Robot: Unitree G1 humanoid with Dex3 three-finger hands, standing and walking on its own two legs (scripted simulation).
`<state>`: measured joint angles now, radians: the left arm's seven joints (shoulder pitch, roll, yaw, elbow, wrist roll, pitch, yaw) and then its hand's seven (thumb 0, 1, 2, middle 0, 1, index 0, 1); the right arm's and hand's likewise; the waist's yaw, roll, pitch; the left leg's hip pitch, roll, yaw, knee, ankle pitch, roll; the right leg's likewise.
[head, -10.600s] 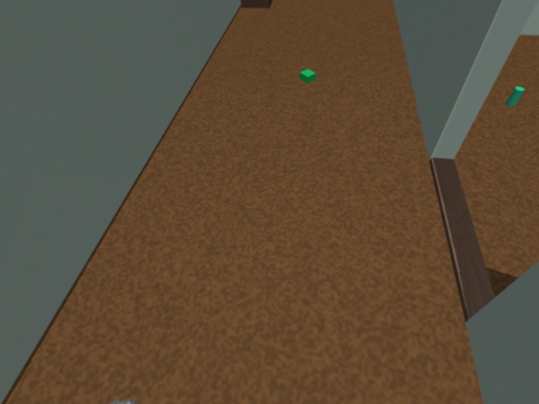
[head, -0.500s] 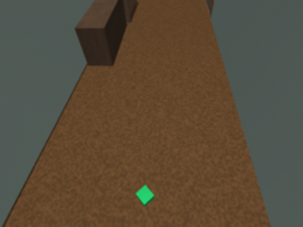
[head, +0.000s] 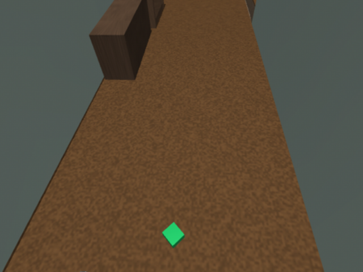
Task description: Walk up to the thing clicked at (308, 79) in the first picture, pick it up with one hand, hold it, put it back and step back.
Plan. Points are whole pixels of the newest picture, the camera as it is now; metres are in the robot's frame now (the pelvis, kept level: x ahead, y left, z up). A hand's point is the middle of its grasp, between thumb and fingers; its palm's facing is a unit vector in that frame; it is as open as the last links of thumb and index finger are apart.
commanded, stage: stand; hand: left
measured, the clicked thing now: (173, 234) +0.38 +0.12 -0.76
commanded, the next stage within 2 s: walk up in 0.48 s
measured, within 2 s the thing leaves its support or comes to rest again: neither
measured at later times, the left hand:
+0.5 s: hand out of the picture +0.07 +0.25 -0.16, palm faces -0.02 -0.94 -0.34, open 7.4 cm
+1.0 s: hand out of the picture +0.01 +0.21 -0.16, palm faces +0.02 -0.93 -0.37, open 7.4 cm
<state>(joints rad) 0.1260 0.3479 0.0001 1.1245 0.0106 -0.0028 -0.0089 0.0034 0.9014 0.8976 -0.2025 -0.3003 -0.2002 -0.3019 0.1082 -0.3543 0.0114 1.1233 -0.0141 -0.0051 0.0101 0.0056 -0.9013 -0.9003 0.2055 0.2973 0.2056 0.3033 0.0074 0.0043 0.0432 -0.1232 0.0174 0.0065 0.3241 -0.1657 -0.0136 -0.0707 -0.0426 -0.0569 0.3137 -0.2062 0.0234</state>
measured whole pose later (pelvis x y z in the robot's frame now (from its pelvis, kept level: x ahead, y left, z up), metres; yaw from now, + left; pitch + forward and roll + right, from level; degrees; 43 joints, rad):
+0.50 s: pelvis +0.00 +0.00 +0.00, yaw +0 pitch -2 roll +0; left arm 0.13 0.35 0.00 1.12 0.01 0.00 -0.01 0.00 0.90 0.90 -0.20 -0.30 -0.20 -0.30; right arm 0.11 -0.35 0.01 1.13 -0.01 0.00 0.01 0.01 -0.90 -0.90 0.21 0.30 0.21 0.30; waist 0.01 0.00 0.04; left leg -0.13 0.02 0.01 0.33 -0.17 -0.01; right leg -0.08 -0.04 -0.05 0.31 -0.20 0.02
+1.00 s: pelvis -0.05 -0.05 -0.01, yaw +2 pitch -1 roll +1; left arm 0.17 0.33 0.05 0.93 0.04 0.04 -0.02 0.00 0.90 0.90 -0.20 -0.30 -0.20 -0.30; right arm 0.17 -0.41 -0.04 0.98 -0.01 0.03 -0.01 0.00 -0.90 -0.90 0.20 0.30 0.20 0.30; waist 0.04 0.03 0.14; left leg -0.36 -0.04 -0.09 0.96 -0.48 0.00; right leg -0.26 0.01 -0.10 0.51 -0.24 -0.07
